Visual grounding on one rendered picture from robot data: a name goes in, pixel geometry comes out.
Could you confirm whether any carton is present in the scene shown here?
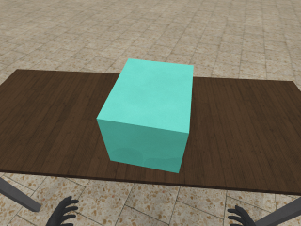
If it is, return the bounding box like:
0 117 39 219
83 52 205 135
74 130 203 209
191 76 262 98
96 58 194 173

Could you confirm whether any left robot hand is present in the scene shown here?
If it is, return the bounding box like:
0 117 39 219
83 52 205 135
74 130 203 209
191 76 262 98
45 196 79 226

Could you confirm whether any table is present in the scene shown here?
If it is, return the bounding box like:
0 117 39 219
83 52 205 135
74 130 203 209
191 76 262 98
0 69 301 226

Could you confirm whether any right robot hand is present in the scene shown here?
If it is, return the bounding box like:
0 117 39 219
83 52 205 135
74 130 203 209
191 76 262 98
227 205 256 226

